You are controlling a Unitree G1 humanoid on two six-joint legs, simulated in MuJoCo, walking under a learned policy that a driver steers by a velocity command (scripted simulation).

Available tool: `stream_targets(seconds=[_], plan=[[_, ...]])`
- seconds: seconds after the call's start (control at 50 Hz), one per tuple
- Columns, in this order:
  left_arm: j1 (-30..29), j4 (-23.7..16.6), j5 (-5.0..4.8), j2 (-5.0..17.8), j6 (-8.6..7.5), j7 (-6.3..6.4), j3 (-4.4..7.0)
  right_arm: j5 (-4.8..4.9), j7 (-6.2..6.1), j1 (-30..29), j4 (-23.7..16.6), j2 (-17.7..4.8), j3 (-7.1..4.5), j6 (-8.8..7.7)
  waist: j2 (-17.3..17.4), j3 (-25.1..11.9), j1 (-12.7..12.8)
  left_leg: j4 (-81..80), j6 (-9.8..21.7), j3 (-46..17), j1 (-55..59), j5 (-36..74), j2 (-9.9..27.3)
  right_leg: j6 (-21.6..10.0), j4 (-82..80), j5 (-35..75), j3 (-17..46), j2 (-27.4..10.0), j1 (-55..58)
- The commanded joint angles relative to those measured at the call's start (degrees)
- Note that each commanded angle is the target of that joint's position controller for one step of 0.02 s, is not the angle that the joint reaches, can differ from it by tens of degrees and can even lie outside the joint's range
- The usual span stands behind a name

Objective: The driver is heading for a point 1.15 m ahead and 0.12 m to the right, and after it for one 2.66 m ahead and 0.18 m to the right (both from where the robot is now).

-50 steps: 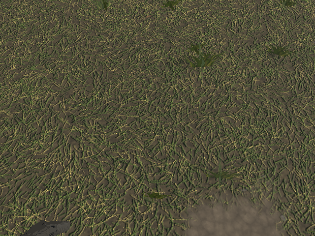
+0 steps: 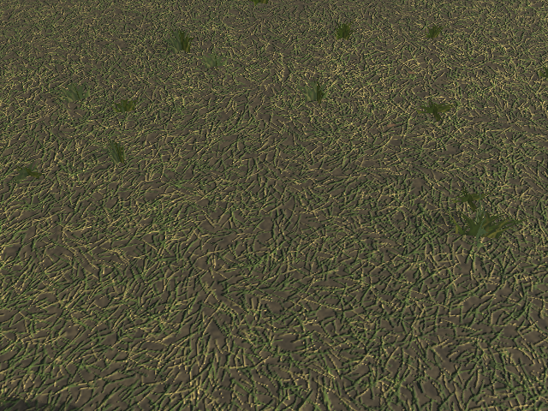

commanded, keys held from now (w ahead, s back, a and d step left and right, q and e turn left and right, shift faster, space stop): w+e+shift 0.30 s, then w+q+shift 0.38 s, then q+shift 0.32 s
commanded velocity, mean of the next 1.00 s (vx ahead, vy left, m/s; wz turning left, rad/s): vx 0.81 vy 0.00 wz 0.00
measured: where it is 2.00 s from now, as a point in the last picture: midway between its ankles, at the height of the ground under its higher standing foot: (366, 257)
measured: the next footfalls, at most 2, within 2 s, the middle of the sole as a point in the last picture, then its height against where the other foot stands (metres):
right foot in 0.12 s outside the picture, level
left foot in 0.62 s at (360, 334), level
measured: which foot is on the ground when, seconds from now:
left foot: down 0.00-0.14, up 0.16-0.60, down 0.62-0.98, up 1.00-1.00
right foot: up 0.00-0.10, down 0.12-0.62, up 0.64-0.98, down 1.00-1.00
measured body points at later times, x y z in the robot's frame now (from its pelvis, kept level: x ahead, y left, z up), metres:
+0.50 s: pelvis +0.40 -0.14 +0.00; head +0.43 -0.16 +0.45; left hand +0.48 +0.13 -0.12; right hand +0.53 -0.43 -0.09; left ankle +0.68 -0.09 -0.67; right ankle +0.21 -0.12 -0.73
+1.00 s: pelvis +0.85 -0.27 -0.01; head +0.89 -0.26 +0.43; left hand +1.14 -0.07 -0.03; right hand +0.81 -0.57 -0.13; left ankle +0.70 -0.18 -0.72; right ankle +1.04 -0.39 -0.73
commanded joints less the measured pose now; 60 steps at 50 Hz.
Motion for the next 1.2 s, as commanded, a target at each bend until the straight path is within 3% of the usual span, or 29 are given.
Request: stream_targets(seconds=[0.02,0.08,0.12,0.14,0.16,0.18,0.24,0.3,0.38,0.5,0.56,0.6,0.62,0.64,0.66,0.7,0.72,0.8,0.82,0.84,0.9,0.96,0.98,1.0,1.02,1.04,1.08,1.12,1.2], plan=[[-12.85,-7.73,-0.27,2.43,-0.99,-0.45,-0.63,-0.34,-0.30,-1.65,-1.47,-7.81,-1.98,-0.73,5.38,14.17,-1.77,-9.59,8.83,-2.10,-1.98,5.43,16.35,-4.18,-7.34,-4.32,-3.03,-2.15,-7.08],[-7.73,-7.51,-1.44,3.07,-1.07,1.33,-0.64,-0.02,-0.12,-2.17,-0.03,-10.61,-2.24,0.54,6.48,8.07,1.98,4.96,8.05,3.30,0.85,54.69,15.34,-9.46,-11.94,-14.73,-10.53,5.37,8.51],[12.32,-2.39,-2.02,7.35,-2.41,2.87,1.68,1.09,0.57,-4.64,-0.95,-14.12,-2.75,1.87,5.43,-3.76,12.13,34.43,8.01,3.03,-8.37,70.79,15.20,-12.08,-15.77,-16.77,-9.80,12.84,35.82],[19.95,0.96,-1.22,13.30,-2.40,4.00,4.07,1.13,1.19,-3.96,-2.58,-10.29,-1.45,1.41,-2.86,-8.68,13.62,54.49,5.43,2.12,-26.63,47.92,10.55,-13.81,-22.40,-26.52,3.19,9.51,54.70],[14.88,-0.15,-1.77,20.26,-1.74,4.27,5.55,1.03,2.19,-6.76,-8.16,-3.04,0.16,0.02,-18.86,-9.74,7.18,74.61,1.45,-5.83,-50.41,-5.31,-3.27,-20.54,-39.01,-44.51,40.63,-4.98,63.00],[15.03,-1.89,-1.69,18.58,-1.81,3.99,5.15,0.41,2.15,-15.06,-11.01,-6.03,0.37,-1.03,-6.59,-9.82,9.39,77.92,2.07,-18.56,-57.12,-1.45,-2.47,-19.67,-44.00,-37.59,49.22,-7.75,63.67],[12.02,0.19,-1.18,12.63,-3.42,5.75,3.29,-0.33,1.76,-15.09,-10.19,-4.87,1.43,-1.96,3.41,1.31,3.17,65.63,3.75,-20.18,-51.38,3.83,4.65,-14.78,-43.29,-19.97,33.32,-3.21,44.45],[9.13,-1.12,-2.13,8.90,-5.24,5.76,1.52,-1.52,2.15,-12.65,-9.41,-4.98,1.76,1.09,1.38,4.02,-0.45,58.90,1.63,-19.97,-47.12,2.90,5.63,-16.38,-46.27,-15.94,27.66,0.87,34.09],[12.85,0.73,-2.03,6.74,-7.62,5.37,0.35,-0.44,3.44,-22.18,-11.51,-2.75,3.18,1.64,0.37,10.05,2.40,40.20,1.88,-13.86,-49.67,17.60,5.50,-12.88,-52.87,0.05,17.35,3.74,32.49],[15.85,4.70,-1.98,8.33,-9.79,5.97,-0.58,2.09,4.24,-26.73,-10.77,-2.76,3.51,0.60,-2.18,7.29,4.04,20.01,9.05,-7.94,-40.08,33.37,-1.51,-4.59,-56.27,38.27,4.98,0.99,46.87],[12.93,4.82,0.50,12.08,-8.61,7.82,0.41,2.49,3.69,-15.55,-6.60,-7.74,1.64,0.95,-6.28,-0.66,-3.22,21.86,11.02,-7.34,-29.39,23.74,-9.12,-1.39,-42.07,68.46,1.26,-2.55,55.75],[6.21,3.29,2.20,13.01,-6.76,8.72,0.94,2.84,2.65,8.55,1.34,-11.30,-0.44,1.72,-5.65,-7.87,-15.05,21.36,13.21,-8.36,-10.48,17.82,-10.03,-0.40,-10.85,73.70,-1.56,-2.33,50.13],[1.51,2.08,2.03,10.70,-6.98,8.51,0.34,2.67,1.80,18.23,3.78,-13.71,-1.92,2.32,0.92,-8.35,-19.74,22.88,16.82,-16.64,0.65,7.80,-5.17,-0.22,17.73,45.23,-2.55,3.95,35.54],[10.58,-0.95,-1.02,0.34,-8.36,6.51,-2.11,1.08,1.93,10.82,3.88,-17.20,-2.61,2.63,25.54,-10.30,-4.99,15.87,29.96,-55.08,17.90,1.74,10.67,4.85,40.46,-23.85,3.39,15.64,2.21],[7.32,-2.44,-0.19,3.61,-9.68,6.61,-3.35,1.59,2.48,2.41,0.49,-12.29,-2.24,2.72,10.46,-11.86,-6.20,3.71,31.31,-69.08,14.09,-9.18,12.65,2.22,39.07,-17.93,11.05,12.16,-3.25],[0.18,-3.88,0.52,6.44,-10.78,5.83,-3.57,1.90,2.24,-1.14,1.14,-6.74,-1.05,2.33,-5.29,0.62,-2.01,-0.42,25.63,-57.67,-7.06,-4.34,9.68,0.22,26.23,-10.59,11.00,5.91,2.68],[-1.81,-5.06,1.27,5.75,-10.06,5.88,-3.87,2.04,1.86,-1.63,1.73,-6.73,-0.74,1.71,-6.26,4.97,-0.04,0.71,24.28,-51.05,-15.22,10.63,7.05,1.32,22.67,-12.04,10.44,4.59,5.44],[-3.08,-8.16,1.58,2.73,-6.85,6.14,-5.71,2.31,2.24,-2.07,2.36,-10.09,-0.90,-0.46,-2.92,7.75,4.17,2.68,21.45,-34.60,-31.96,54.13,-1.32,5.04,0.89,-12.03,3.99,4.44,16.36],[-10.14,-11.20,-1.23,2.77,-9.41,6.50,-5.15,5.33,1.38,-5.13,-0.82,-5.72,0.01,-1.72,-2.22,8.31,2.01,1.90,19.27,-35.35,-34.60,45.84,-4.49,5.60,-8.96,-8.27,5.26,7.51,17.22],[-13.55,-12.61,-1.13,1.22,-10.22,6.68,-5.67,6.01,0.81,-5.26,-0.41,-8.37,-0.81,-1.56,-0.83,6.59,0.82,2.95,16.47,-34.03,-34.81,41.96,-6.56,5.56,-18.99,-2.21,4.47,9.50,21.04],[-15.35,-14.13,-2.04,2.16,-10.23,7.30,-4.08,5.37,-0.58,2.49,2.18,-10.35,-2.15,1.03,3.39,-0.42,-3.05,8.58,8.99,-36.71,-29.33,34.01,-8.42,6.05,-32.22,14.55,5.19,14.95,31.33],[-9.93,-14.34,-2.40,4.44,-9.78,7.88,-2.23,5.36,-1.37,-2.03,-0.24,-7.62,-2.13,2.72,7.42,-3.58,1.65,23.01,4.54,-38.55,-27.41,29.86,-10.77,4.71,-38.16,20.68,8.49,12.63,40.68],[-0.55,-11.84,-1.51,5.28,-9.55,8.17,-1.57,4.95,-1.47,-5.22,-2.58,-6.46,-1.88,3.00,6.87,-9.31,6.18,35.37,2.39,-36.22,-29.85,24.92,-12.40,2.82,-38.07,25.16,10.84,7.48,51.40],[7.32,-9.92,-0.78,6.80,-8.72,8.45,-1.63,2.53,-1.47,-1.80,-4.53,0.48,0.15,3.58,-3.36,-17.84,6.04,53.96,0.98,-30.11,-38.56,-16.80,-15.51,-2.27,-28.13,47.40,22.97,-8.78,65.29],[7.18,-11.44,1.24,5.82,-7.82,7.79,-2.67,3.31,-0.84,11.74,-4.77,-0.17,0.80,3.57,-13.91,-27.06,0.29,68.42,0.16,-32.70,-42.47,-28.31,-14.53,-11.75,-24.92,62.59,39.98,-23.09,70.82],[3.05,-10.71,-1.16,7.66,-6.76,7.28,-1.14,4.25,-0.04,14.95,-4.85,-5.36,0.32,4.43,-13.93,-27.58,-1.33,79.40,-1.93,-29.23,-46.97,-20.94,-8.16,-18.25,-26.93,44.39,45.21,-27.24,68.17],[-6.53,-13.09,-1.62,1.72,-5.31,8.38,-2.19,4.87,-1.04,1.73,-6.84,-10.07,-1.61,6.09,-2.26,-13.21,-0.30,75.60,-2.82,-23.01,-50.62,-6.57,-2.14,-13.33,-36.96,5.23,32.38,-15.19,49.99],[-9.88,-11.69,-0.97,2.28,-4.56,8.32,-2.25,4.52,-1.63,-3.31,-9.55,-9.14,-2.00,7.45,-1.74,-2.74,-1.69,68.60,-2.94,-21.22,-45.59,-3.84,-0.28,-10.34,-40.82,8.53,20.33,-8.69,33.66],[-6.71,-6.61,-0.76,5.45,-5.19,8.14,-0.15,3.87,-1.16,-6.96,-13.17,-3.13,-0.50,6.37,-5.13,-4.14,-1.03,54.03,-2.14,-19.03,-43.10,-0.80,1.95,-12.49,-42.66,23.08,11.29,-9.41,33.76]])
